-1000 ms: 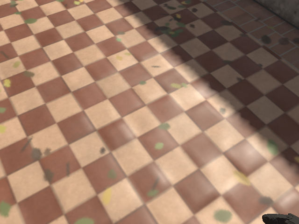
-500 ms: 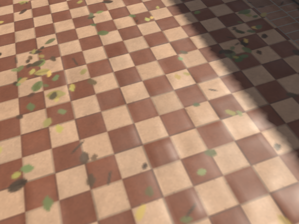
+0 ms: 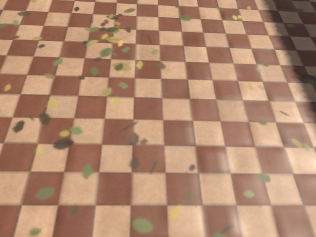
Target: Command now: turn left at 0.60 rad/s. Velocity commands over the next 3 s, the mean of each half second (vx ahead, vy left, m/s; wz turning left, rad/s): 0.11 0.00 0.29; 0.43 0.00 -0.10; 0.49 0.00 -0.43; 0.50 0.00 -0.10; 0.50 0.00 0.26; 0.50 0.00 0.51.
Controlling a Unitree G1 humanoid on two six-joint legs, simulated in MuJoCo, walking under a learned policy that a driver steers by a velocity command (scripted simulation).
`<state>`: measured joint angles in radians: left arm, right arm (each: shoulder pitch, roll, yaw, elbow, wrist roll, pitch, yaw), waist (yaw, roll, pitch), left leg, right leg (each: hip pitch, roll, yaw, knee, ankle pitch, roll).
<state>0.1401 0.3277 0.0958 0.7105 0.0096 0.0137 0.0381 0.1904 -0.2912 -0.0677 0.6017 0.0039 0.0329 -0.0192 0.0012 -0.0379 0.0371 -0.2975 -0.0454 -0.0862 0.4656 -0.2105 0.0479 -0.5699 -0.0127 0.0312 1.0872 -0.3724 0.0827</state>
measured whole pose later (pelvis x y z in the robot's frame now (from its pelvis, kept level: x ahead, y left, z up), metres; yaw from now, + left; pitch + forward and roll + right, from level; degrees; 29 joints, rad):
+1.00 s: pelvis +0.22 +0.05 -0.01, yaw +1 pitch +2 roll +1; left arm 0.09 0.27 0.04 0.65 -0.03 -0.06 -0.06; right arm 0.41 -0.27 -0.04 0.83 0.00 -0.08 0.00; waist -0.09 -0.05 0.02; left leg 0.13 -0.04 0.09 0.18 -0.34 0.03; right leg -0.69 -0.05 0.00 0.63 0.07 -0.03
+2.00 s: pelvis +0.79 +0.00 +0.00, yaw -15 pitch +2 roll +2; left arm 0.07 0.26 0.03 0.66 -0.01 -0.07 -0.03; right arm 0.39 -0.28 -0.04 0.82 0.02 -0.07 0.01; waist -0.10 -0.04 0.03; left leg -0.01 -0.05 0.01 0.24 -0.26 0.04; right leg -0.62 -0.07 0.04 0.60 0.02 0.01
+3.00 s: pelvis +1.32 -0.08 +0.00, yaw +12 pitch +2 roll +0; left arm 0.07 0.30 0.05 0.72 0.01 -0.09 -0.01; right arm 0.32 -0.28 -0.06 0.71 0.01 -0.05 0.00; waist -0.06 -0.04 0.04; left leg -0.12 -0.11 -0.11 0.33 -0.22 0.09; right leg -0.65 -0.10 0.08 0.67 0.03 0.07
